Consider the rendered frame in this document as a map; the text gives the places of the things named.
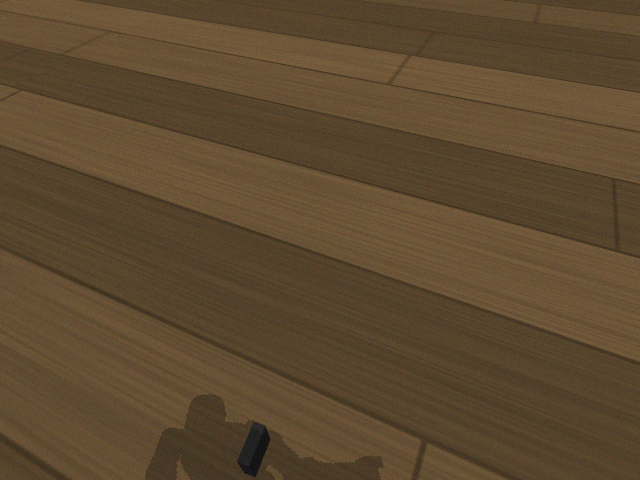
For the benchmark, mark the carton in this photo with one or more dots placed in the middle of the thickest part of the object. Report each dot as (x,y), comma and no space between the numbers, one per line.
(254,449)

